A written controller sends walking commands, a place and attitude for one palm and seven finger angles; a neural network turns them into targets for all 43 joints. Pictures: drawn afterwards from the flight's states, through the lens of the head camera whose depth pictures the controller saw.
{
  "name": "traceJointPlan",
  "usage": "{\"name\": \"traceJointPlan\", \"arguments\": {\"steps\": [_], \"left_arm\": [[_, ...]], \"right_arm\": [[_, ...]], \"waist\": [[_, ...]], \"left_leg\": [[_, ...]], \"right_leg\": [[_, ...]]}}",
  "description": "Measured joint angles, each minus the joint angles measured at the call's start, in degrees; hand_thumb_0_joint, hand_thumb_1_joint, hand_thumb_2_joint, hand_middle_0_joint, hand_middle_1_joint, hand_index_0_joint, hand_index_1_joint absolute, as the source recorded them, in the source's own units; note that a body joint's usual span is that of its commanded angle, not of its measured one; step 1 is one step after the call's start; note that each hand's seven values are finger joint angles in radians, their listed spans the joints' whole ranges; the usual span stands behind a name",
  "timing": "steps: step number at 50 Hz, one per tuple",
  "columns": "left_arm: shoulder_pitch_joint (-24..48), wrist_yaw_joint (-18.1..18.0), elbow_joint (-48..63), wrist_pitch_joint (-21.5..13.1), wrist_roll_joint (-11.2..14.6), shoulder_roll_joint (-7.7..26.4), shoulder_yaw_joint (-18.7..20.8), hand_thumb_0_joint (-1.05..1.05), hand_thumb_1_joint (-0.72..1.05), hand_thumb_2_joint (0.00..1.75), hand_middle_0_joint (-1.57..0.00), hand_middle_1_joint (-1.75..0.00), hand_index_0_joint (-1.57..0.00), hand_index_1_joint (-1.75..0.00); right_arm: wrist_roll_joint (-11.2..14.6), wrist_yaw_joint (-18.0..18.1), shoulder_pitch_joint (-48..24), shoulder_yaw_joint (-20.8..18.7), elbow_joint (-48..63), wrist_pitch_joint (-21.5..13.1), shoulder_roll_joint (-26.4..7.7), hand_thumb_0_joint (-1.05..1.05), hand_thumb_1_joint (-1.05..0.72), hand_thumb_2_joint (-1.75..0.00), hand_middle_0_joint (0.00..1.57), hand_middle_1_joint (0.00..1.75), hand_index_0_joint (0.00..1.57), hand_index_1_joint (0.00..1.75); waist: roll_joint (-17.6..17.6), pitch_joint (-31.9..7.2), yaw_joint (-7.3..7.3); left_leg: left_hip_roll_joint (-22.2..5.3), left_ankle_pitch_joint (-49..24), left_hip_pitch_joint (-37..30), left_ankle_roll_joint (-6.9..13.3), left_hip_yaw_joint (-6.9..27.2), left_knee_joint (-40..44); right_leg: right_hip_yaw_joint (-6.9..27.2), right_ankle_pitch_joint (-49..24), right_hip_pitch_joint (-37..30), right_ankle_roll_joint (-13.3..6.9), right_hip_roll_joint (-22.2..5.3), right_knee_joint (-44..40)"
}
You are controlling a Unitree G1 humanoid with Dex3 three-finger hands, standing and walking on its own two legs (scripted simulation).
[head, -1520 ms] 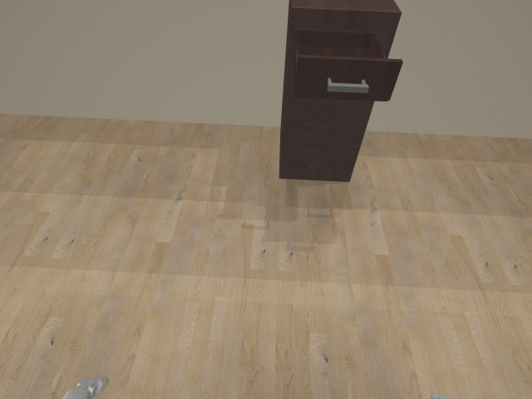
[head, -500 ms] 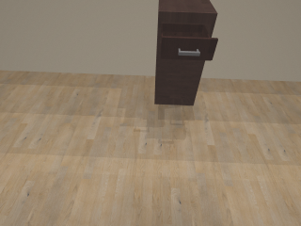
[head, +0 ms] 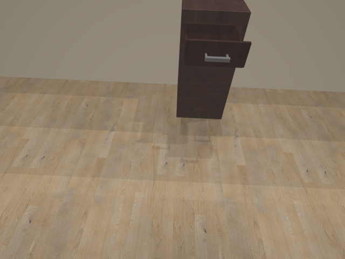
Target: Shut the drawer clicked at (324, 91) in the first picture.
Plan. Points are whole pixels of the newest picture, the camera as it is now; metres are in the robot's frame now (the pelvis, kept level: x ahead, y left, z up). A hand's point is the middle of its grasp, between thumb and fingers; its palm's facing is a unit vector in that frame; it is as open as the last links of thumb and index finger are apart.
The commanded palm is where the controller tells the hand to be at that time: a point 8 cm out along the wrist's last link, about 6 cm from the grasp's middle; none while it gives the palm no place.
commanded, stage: look at it before walking up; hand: left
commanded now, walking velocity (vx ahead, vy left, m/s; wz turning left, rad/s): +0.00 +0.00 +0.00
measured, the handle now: (216, 57) +1.08 -0.17 -0.07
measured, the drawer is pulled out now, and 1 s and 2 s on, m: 0.23 0.23 0.23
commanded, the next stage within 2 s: walk to a spot facing it in 0.22 s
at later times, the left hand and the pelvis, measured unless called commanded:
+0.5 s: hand out of the picture +0.07 +0.24 -0.16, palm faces -0.05 -0.95 -0.32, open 7.4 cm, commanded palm none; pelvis +0.00 +0.00 +0.00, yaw -3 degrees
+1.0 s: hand out of the picture +0.04 +0.14 -0.16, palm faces -0.24 -0.95 -0.21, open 7.3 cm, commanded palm none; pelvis +0.00 -0.04 +0.00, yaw -19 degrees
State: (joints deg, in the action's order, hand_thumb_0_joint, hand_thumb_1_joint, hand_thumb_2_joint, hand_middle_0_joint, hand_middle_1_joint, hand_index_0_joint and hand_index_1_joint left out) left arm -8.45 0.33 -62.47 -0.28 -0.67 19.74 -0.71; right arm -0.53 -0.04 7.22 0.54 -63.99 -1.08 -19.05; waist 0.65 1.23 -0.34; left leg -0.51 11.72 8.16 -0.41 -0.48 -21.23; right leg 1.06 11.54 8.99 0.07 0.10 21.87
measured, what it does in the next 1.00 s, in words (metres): lifts its left foot, turning right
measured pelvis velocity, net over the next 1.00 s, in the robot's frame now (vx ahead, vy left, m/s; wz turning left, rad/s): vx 0.00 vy -0.04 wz -0.34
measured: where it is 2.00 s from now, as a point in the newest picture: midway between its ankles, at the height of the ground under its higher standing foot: (187, 252)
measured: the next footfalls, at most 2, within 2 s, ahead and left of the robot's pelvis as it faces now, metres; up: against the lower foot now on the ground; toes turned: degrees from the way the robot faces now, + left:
left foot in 1.30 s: +0.22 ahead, +0.05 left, +0.00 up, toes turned -27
right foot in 1.92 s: +0.34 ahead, -0.22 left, +0.00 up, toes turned -60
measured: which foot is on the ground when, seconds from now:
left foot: down 0.00-0.72, up 0.74-1.00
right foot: down 0.00-1.00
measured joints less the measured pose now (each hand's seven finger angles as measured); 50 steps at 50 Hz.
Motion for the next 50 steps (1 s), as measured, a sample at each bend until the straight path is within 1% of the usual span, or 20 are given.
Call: {"name": "traceJointPlan", "arguments": {"steps": [19,23,27,28,30,32,33,34,35,36,37,38,39,41,43,45,50], "left_arm": [[0.22,-0.03,0.36,-0.12,-0.01,0.24,0.11,0.00,0.90,0.90,-0.20,-0.30,-0.21,-0.30],[-0.62,-0.40,1.39,1.00,0.01,-0.13,0.70,0.00,0.90,0.90,-0.20,-0.30,-0.21,-0.30],[-2.21,-0.28,3.05,2.63,-0.15,-1.28,1.22,0.00,0.90,0.90,-0.20,-0.30,-0.20,-0.30],[-2.58,-0.14,3.55,2.97,-0.21,-1.58,1.37,0.00,0.90,0.90,-0.20,-0.30,-0.20,-0.30],[-3.38,0.07,4.53,3.62,-0.30,-2.35,1.74,0.00,0.90,0.90,-0.20,-0.30,-0.20,-0.30],[-4.17,0.27,5.34,4.22,-0.35,-3.50,2.13,0.00,0.90,0.90,-0.20,-0.30,-0.20,-0.30],[-4.60,0.43,5.76,4.35,-0.38,-4.19,2.28,0.00,0.90,0.90,-0.20,-0.30,-0.20,-0.30],[-5.13,0.61,6.25,4.28,-0.41,-4.90,2.39,0.00,0.90,0.90,-0.20,-0.30,-0.20,-0.30],[-5.85,0.82,6.83,4.00,-0.47,-5.49,2.44,0.00,0.90,0.90,-0.20,-0.30,-0.20,-0.30],[-6.56,0.92,7.30,3.43,-0.64,-6.03,2.49,0.00,0.90,0.90,-0.20,-0.30,-0.20,-0.30],[-6.98,0.80,7.49,2.85,-0.78,-6.65,2.47,0.00,0.90,0.90,-0.20,-0.30,-0.20,-0.30],[-7.31,0.59,7.65,2.52,-0.71,-7.22,2.40,0.00,0.90,0.90,-0.20,-0.30,-0.21,-0.30],[-7.76,0.39,7.84,2.36,-0.61,-7.77,2.44,0.00,0.90,0.90,-0.20,-0.30,-0.21,-0.30],[-8.97,0.11,8.04,2.04,-0.41,-8.61,2.59,0.00,0.90,0.90,-0.20,-0.30,-0.21,-0.30],[-10.30,0.16,7.83,1.46,-0.23,-9.21,2.58,0.00,0.90,0.90,-0.20,-0.30,-0.21,-0.30],[-11.64,0.36,7.47,0.69,-0.16,-9.65,2.55,0.00,0.90,0.90,-0.20,-0.30,-0.21,-0.30],[-14.06,0.59,6.67,-0.73,-0.31,-10.23,2.81,0.00,0.90,0.90,-0.20,-0.30,-0.21,-0.30]], "right_arm": [[-0.01,0.09,-0.67,-0.03,0.20,-0.07,-0.04,0.00,-0.90,-0.90,0.20,0.30,0.20,0.30],[-0.10,0.75,-0.83,-0.52,1.49,0.32,0.54,0.00,-0.91,-0.90,0.20,0.30,0.20,0.30],[-0.17,1.16,-0.19,-1.04,4.06,1.12,2.51,0.00,-0.91,-0.90,0.20,0.30,0.20,0.30],[-0.21,1.16,0.04,-1.16,4.66,1.27,3.11,0.00,-0.91,-0.90,0.20,0.30,0.20,0.30],[-0.29,1.09,0.40,-1.38,5.69,1.50,4.24,0.00,-0.91,-0.90,0.20,0.30,0.20,0.30],[-0.41,1.05,0.85,-1.65,6.50,1.69,5.10,0.00,-0.91,-0.90,0.20,0.30,0.20,0.30],[-0.51,1.02,1.10,-1.82,6.77,1.84,5.35,0.00,-0.90,-0.90,0.20,0.30,0.20,0.30],[-0.60,0.97,1.36,-2.00,6.95,2.04,5.47,0.00,-0.90,-0.90,0.20,0.30,0.20,0.30],[-0.59,0.89,1.70,-2.17,7.10,2.30,5.48,0.00,-0.90,-0.90,0.20,0.30,0.20,0.30],[-0.47,0.78,2.02,-2.36,7.23,2.67,5.38,0.00,-0.90,-0.90,0.20,0.30,0.20,0.30],[-0.41,0.73,2.14,-2.62,7.22,3.21,5.31,0.00,-0.90,-0.90,0.20,0.30,0.20,0.30],[-0.38,0.70,2.34,-2.80,7.18,3.75,5.33,0.00,-0.90,-0.90,0.20,0.30,0.20,0.30],[-0.38,0.53,2.61,-2.93,7.07,4.16,5.40,0.00,-0.91,-0.90,0.20,0.30,0.20,0.30],[-0.54,0.01,2.96,-3.05,6.83,4.34,5.62,0.00,-0.91,-0.90,0.20,0.30,0.20,0.30],[-0.81,-0.44,3.14,-3.22,7.07,3.85,5.69,0.01,-0.91,-0.90,0.20,0.30,0.20,0.30],[-1.02,-0.67,3.28,-3.52,7.58,3.14,5.58,0.01,-0.91,-0.90,0.20,0.30,0.20,0.30],[-1.27,-0.58,3.40,-4.33,8.56,2.06,4.92,0.01,-0.91,-0.90,0.20,0.30,0.20,0.30]], "waist": [[0.17,-0.04,-0.25],[0.26,0.29,-0.77],[0.93,1.03,-0.86],[1.26,1.39,-0.96],[1.77,2.44,-1.40],[1.44,3.48,-1.60],[0.96,3.90,-1.70],[0.31,4.21,-1.84],[-0.35,4.24,-2.03],[-1.27,4.14,-2.11],[-2.17,4.15,-1.93],[-2.64,4.23,-1.72],[-2.82,4.13,-1.77],[-2.42,3.57,-2.27],[-1.81,2.85,-2.43],[-1.29,1.95,-2.33],[-1.14,-0.27,-2.19]], "left_leg": [[0.11,0.10,-1.24,0.20,-0.38,0.83],[-0.42,1.19,-0.23,0.11,-1.98,-1.18],[-0.84,2.90,1.45,0.08,-4.33,-4.35],[-0.87,3.31,1.83,0.09,-5.05,-5.17],[-1.16,4.23,2.18,0.05,-6.92,-6.82],[-2.02,5.17,2.31,-0.28,-8.51,-8.42],[-2.66,5.71,2.46,-0.61,-9.16,-9.40],[-3.47,6.47,2.81,-1.06,-9.73,-10.81],[-4.41,7.59,3.58,-1.61,-10.21,-12.95],[-5.68,9.26,5.15,-1.74,-10.18,-16.39],[-6.03,13.06,7.70,-1.96,-8.21,-21.91],[-5.38,15.64,10.34,-1.95,-5.67,-27.83],[-4.64,16.12,12.64,-1.77,-3.77,-32.84],[-3.68,13.30,16.21,-1.69,-2.08,-39.48],[-3.42,8.87,18.61,-2.00,-1.51,-42.16],[-3.45,5.75,20.10,-2.39,-1.18,-42.56],[-4.07,2.21,21.93,-3.29,0.18,-40.85]], "right_leg": [[0.37,-0.07,-1.15,0.23,-0.11,-0.93],[1.94,0.46,0.68,0.27,0.45,1.35],[4.23,2.14,4.22,0.27,1.05,6.49],[4.36,2.66,5.54,0.24,1.01,8.65],[2.93,7.28,8.68,0.57,0.53,15.82],[1.00,12.30,10.84,0.74,0.12,21.99],[-0.05,13.12,11.09,0.70,-0.17,22.94],[-1.10,12.32,10.72,0.71,-0.46,22.22],[-2.01,9.50,9.77,0.77,-0.72,19.78],[-2.48,7.29,9.35,-0.24,-0.16,17.93],[-2.91,7.30,9.97,-1.72,0.75,18.62],[-3.22,7.72,10.07,-2.96,1.29,18.77],[-3.30,7.69,9.68,-3.82,1.75,17.79],[-2.46,5.96,8.39,-4.54,2.57,13.81],[-1.13,3.23,6.93,-4.77,3.23,9.10],[0.35,1.07,5.68,-4.93,3.73,5.11],[3.51,-1.23,3.57,-4.90,4.99,-0.27]]}}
